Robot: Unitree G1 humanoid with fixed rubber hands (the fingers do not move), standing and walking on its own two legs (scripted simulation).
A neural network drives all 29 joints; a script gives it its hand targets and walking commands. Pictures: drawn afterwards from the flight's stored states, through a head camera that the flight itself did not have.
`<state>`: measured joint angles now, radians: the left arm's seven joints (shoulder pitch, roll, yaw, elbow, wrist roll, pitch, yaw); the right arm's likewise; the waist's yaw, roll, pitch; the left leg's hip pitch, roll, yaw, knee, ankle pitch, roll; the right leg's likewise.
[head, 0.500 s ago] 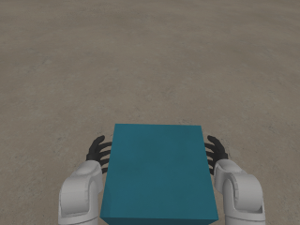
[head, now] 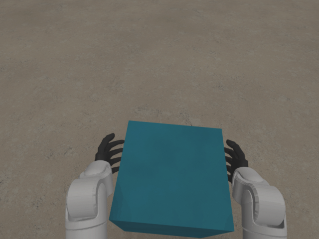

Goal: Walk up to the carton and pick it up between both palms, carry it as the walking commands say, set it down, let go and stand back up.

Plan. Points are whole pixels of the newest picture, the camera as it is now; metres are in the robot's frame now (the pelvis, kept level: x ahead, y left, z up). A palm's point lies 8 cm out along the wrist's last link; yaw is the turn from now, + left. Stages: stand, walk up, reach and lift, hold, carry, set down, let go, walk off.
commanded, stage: carry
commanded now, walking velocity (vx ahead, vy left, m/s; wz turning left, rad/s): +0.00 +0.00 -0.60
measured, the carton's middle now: (168, 185) +0.27 +0.00 +0.00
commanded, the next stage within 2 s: none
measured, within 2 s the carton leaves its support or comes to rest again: neither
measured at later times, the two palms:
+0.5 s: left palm (116, 181) +0.25 +0.11 +0.08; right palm (270, 207) +0.18 -0.18 +0.09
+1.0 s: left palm (214, 196) +0.21 -0.09 +0.07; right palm out of the picture +0.02 -0.32 +0.05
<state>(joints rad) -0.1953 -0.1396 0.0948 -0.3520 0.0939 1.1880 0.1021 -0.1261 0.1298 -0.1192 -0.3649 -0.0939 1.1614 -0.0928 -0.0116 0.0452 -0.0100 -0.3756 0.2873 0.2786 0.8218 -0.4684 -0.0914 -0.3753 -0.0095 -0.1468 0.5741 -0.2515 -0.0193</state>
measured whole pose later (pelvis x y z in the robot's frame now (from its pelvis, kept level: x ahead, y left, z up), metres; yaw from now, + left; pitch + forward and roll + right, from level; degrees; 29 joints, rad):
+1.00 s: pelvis -0.10 -0.04 +0.01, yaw -35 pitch +6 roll +0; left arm -0.19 -0.14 0.10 -0.33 0.10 1.17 0.08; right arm -0.12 0.13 -0.11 -0.36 -0.07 1.17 -0.12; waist -0.03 0.00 0.02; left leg -0.59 0.16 0.14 1.07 -0.56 -0.13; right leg -0.41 -0.01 -0.07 0.58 -0.26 -0.04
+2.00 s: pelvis -0.19 -0.03 +0.01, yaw -41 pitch +1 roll -1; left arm -0.14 -0.13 0.11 -0.31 0.12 1.20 0.07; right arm -0.15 0.13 -0.09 -0.29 -0.12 1.23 -0.09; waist 0.02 -0.02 -0.08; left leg -0.41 0.15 0.16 0.52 -0.13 -0.03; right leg -0.30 -0.01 -0.12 0.57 -0.30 -0.03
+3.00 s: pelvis -0.17 -0.01 +0.01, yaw -41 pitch +2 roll -1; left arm -0.15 -0.13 0.10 -0.19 0.14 1.06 0.07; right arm -0.13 0.13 -0.11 -0.17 -0.14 1.07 -0.07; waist 0.00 -0.01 -0.08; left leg -0.40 0.10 0.18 0.51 -0.14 0.01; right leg -0.28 -0.06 -0.10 0.54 -0.29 0.02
